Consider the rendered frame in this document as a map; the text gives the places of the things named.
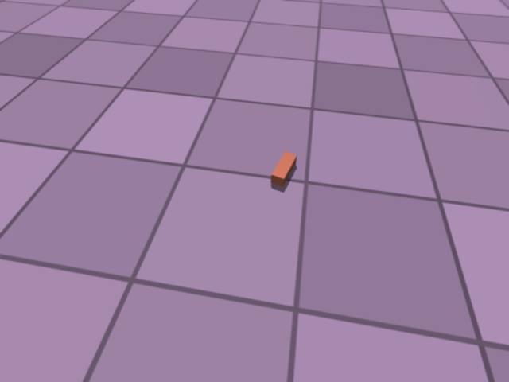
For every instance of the carton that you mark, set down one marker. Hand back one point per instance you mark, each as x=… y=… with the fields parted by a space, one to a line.
x=283 y=169

